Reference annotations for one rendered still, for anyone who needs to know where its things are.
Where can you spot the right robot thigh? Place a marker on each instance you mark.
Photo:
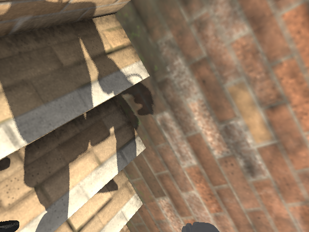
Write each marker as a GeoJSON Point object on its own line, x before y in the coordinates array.
{"type": "Point", "coordinates": [199, 227]}

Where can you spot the left robot hand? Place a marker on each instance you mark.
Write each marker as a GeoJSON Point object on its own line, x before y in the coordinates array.
{"type": "Point", "coordinates": [9, 225]}

